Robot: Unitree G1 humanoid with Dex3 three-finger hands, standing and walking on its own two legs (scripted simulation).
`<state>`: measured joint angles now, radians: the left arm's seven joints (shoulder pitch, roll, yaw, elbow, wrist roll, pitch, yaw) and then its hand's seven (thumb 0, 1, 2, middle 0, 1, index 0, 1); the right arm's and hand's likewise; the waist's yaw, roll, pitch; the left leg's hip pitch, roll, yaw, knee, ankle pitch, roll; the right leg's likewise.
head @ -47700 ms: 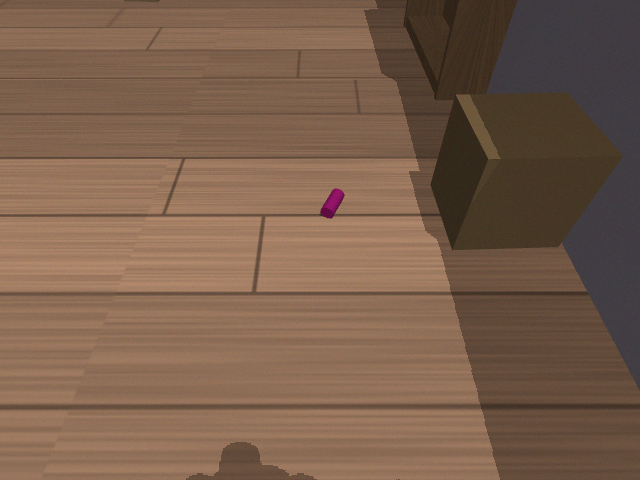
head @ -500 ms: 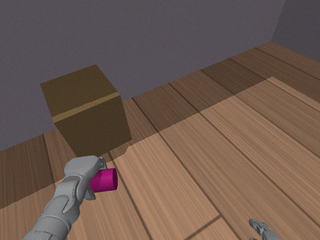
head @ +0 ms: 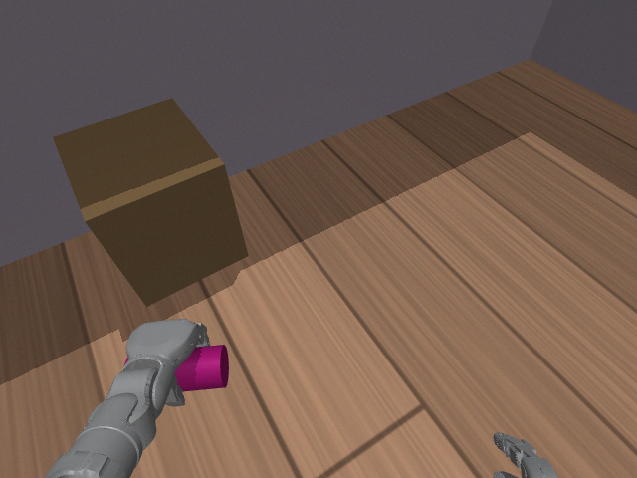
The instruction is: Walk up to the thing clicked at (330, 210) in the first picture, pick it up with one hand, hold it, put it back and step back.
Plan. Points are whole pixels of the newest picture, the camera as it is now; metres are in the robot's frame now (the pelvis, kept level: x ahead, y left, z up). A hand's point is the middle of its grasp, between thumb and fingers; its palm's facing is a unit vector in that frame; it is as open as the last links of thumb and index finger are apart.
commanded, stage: crouch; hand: left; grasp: from above
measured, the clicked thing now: (178, 370) +0.30 +0.22 -0.10
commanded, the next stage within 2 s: lower in 1.72 s
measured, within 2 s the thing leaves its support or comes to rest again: neither
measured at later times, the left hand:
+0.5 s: hand (208, 381) +0.37 +0.24 -0.32, palm faces -0.44 +0.01 -0.90, open 8.9 cm
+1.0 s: hand (222, 392) +0.40 +0.25 -0.50, palm faces -0.47 -0.03 -0.88, open 8.9 cm
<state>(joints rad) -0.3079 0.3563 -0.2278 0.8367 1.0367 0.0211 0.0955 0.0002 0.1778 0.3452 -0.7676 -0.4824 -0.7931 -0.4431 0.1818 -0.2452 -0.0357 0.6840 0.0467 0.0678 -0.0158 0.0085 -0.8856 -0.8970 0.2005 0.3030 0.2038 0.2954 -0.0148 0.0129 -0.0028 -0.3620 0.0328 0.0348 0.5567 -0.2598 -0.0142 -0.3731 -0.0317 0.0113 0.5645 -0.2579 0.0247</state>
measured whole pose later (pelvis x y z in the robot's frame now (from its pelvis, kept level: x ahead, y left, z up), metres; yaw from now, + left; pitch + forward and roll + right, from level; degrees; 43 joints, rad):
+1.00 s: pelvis -0.06 +0.01 -0.33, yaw -2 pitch +39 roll -5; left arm -0.90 0.59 0.05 1.31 1.20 -0.08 0.35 0.00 0.18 0.35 -0.79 -0.43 -0.81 -0.39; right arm 0.15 -0.26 -0.02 0.72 -0.10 -0.07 0.09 0.00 -0.89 -0.90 0.20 0.30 0.21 0.29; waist -0.20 0.02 -0.13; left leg -2.07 0.02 -0.09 2.08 -0.69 -0.01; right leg -2.02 -0.03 -0.02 2.03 -0.69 0.04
